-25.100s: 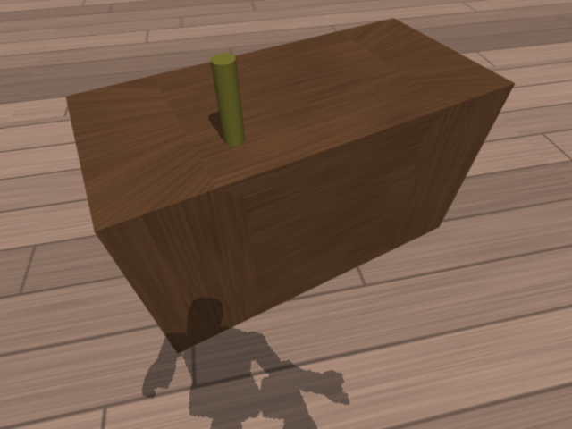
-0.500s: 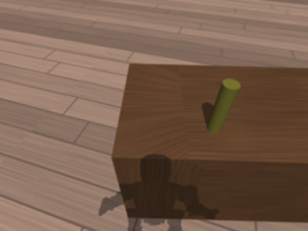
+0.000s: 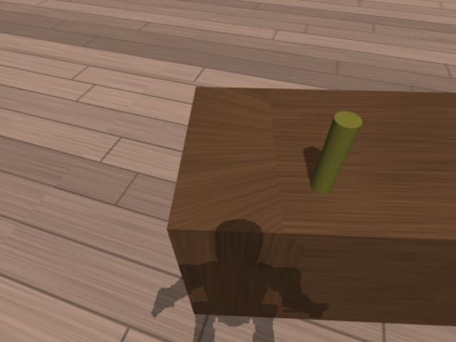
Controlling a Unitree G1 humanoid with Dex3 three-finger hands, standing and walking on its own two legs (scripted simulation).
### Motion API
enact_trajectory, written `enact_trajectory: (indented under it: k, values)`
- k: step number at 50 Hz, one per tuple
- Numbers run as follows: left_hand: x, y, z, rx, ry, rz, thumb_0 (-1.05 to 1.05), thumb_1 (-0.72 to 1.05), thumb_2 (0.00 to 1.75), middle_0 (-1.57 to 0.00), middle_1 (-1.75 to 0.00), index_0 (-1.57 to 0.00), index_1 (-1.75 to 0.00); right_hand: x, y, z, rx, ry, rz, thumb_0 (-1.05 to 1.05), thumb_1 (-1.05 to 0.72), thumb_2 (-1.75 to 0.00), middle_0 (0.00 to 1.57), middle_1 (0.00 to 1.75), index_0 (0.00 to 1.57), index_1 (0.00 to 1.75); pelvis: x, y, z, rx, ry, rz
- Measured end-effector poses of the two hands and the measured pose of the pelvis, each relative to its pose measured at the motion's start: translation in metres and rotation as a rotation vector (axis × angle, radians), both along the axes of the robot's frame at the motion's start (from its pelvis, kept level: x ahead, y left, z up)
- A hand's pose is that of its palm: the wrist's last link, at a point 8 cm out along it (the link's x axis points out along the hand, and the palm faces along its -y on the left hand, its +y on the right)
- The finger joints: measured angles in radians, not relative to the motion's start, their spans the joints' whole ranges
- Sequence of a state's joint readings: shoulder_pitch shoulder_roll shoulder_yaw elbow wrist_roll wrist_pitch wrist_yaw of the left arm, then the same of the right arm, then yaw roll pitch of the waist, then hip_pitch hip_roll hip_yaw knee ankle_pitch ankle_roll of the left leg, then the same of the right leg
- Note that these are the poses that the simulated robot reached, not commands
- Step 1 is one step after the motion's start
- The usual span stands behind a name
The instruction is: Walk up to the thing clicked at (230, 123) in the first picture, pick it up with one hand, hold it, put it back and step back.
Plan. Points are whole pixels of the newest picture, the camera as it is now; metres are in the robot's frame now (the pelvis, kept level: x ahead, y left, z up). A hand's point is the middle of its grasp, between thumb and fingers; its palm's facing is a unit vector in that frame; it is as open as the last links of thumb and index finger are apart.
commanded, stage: home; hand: right
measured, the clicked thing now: (332, 156) +0.49 -0.21 +0.02
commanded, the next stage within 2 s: stand in 0.84 s
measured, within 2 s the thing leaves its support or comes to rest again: neither
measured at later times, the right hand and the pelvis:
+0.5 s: hand out of the picture +0.08 -0.26 -0.15, palm faces -0.04 +0.93 -0.36, open 17.2 cm; pelvis +0.01 +0.00 +0.00, yaw +0 degrees
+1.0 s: hand out of the picture +0.07 -0.26 -0.16, palm faces -0.04 +0.94 -0.35, open 17.1 cm; pelvis +0.01 +0.00 +0.00, yaw +0 degrees
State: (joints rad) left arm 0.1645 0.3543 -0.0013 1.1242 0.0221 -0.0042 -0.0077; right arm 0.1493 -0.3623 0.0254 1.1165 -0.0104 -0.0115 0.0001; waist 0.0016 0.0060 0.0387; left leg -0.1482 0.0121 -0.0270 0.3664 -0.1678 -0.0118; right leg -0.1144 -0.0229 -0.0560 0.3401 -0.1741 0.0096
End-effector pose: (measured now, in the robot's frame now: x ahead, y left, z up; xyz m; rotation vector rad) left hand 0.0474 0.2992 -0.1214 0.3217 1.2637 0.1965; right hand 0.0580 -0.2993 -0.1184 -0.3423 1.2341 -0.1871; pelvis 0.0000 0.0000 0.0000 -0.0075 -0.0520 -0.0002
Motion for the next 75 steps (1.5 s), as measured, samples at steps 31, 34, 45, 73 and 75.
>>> enact_trajectory:
  k: [31, 34, 45, 73, 75]
  values:
    - [0.027, -0.004, 0.005, 0.002, -0.049, -0.006, 0.00, 0.90, 0.90, -0.20, -0.30, -0.20, -0.30, 0.015, -0.003, 0.001, 0.000, -0.017, -0.003, 0.00, 0.49, -0.08, 0.06, 0.06, 0.06, 0.06, 0.008, -0.003, 0.001, 0.003, -0.003, 0.005]
    - [0.025, -0.004, 0.005, 0.003, -0.047, -0.004, 0.00, 0.90, 0.90, -0.20, -0.30, -0.20, -0.30, 0.013, -0.003, 0.001, 0.001, -0.014, -0.004, 0.00, 0.48, -0.08, 0.06, 0.06, 0.06, 0.06, 0.007, -0.003, 0.001, 0.003, -0.003, 0.006]
    - [0.018, -0.004, 0.003, -0.001, -0.033, 0.000, 0.00, 0.90, 0.90, -0.20, -0.30, -0.20, -0.30, 0.009, -0.003, 0.000, 0.003, 0.001, -0.006, 0.00, 0.48, -0.08, 0.06, 0.06, 0.06, 0.06, 0.006, -0.004, 0.001, 0.003, 0.000, 0.007]
    - [0.021, -0.006, 0.004, 0.000, -0.029, 0.009, 0.00, 0.91, 0.90, -0.20, -0.30, -0.20, -0.30, 0.019, -0.002, -0.001, 0.008, 0.001, 0.003, 0.01, -0.74, -0.86, 0.20, 0.30, 0.20, 0.30, 0.011, -0.005, 0.001, 0.003, 0.007, 0.011]
    - [0.023, -0.006, 0.004, 0.000, -0.031, 0.009, 0.00, 0.91, 0.90, -0.20, -0.30, -0.20, -0.30, 0.020, -0.002, -0.001, 0.008, -0.001, 0.005, 0.01, -0.80, -0.87, 0.20, 0.30, 0.20, 0.30, 0.012, -0.005, 0.001, 0.003, 0.008, 0.012]
